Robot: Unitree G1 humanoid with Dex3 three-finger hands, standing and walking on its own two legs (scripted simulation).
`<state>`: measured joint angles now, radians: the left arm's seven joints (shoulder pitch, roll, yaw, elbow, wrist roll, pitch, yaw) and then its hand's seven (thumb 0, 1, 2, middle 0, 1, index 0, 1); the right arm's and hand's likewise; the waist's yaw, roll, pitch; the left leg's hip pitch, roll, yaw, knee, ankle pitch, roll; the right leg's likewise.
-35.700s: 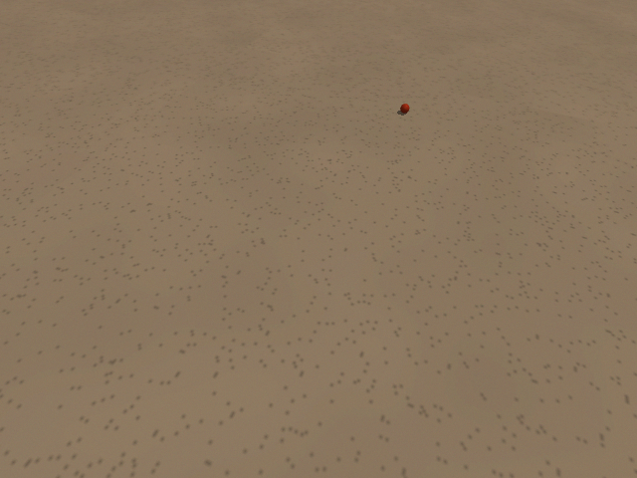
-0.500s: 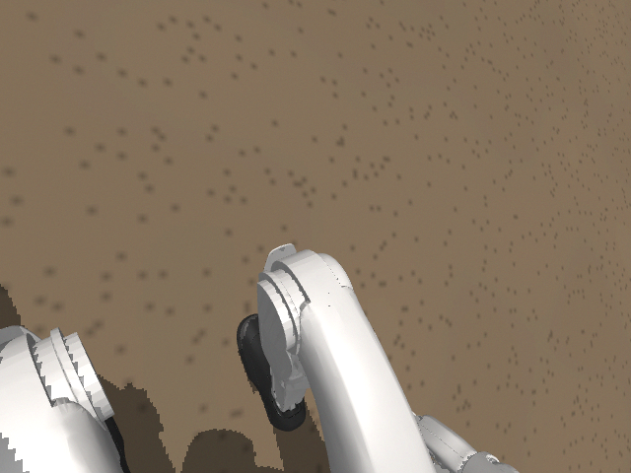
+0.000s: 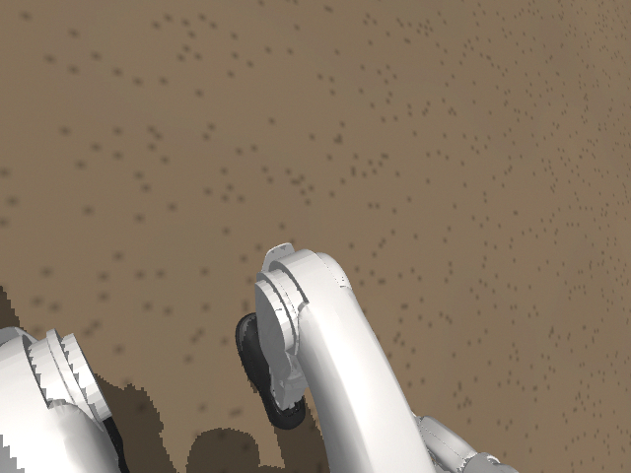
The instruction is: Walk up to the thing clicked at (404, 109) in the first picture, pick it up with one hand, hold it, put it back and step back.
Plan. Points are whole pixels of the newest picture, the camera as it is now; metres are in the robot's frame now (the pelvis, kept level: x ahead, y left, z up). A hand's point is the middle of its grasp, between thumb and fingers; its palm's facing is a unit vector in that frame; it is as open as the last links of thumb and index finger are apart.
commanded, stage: settle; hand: left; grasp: from above
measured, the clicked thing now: out of the picture +0.45 +0.30 -0.29
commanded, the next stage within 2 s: lift in 0.88 s
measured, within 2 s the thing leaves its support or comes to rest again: leaves its support in 0.36 s
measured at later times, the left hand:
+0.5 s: hand out of the picture +0.43 +0.31 -0.23, palm faces -0.38 -0.14 -0.91, open 7.7 cm
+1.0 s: hand out of the picture +0.42 +0.30 -0.14, palm faces -0.44 -0.12 -0.89, open 7.7 cm
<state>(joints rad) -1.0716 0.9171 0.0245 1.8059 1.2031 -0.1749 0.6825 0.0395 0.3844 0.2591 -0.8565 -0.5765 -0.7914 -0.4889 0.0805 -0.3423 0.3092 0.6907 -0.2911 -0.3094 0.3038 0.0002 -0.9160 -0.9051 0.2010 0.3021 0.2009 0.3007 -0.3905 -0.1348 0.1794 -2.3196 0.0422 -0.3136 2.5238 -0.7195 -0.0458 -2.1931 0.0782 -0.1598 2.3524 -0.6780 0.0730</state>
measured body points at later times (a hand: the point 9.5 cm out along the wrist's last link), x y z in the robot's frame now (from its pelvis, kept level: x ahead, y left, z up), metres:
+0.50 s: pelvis +0.01 +0.00 +0.00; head +0.26 +0.12 +0.35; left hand +0.45 +0.31 -0.18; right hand +0.08 -0.25 -0.07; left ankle +0.06 +0.14 -0.28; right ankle +0.11 -0.12 -0.28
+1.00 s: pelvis +0.00 -0.01 +0.02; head +0.22 +0.07 +0.40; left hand +0.44 +0.31 -0.09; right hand +0.09 -0.27 -0.10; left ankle +0.06 +0.14 -0.28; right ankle +0.11 -0.12 -0.28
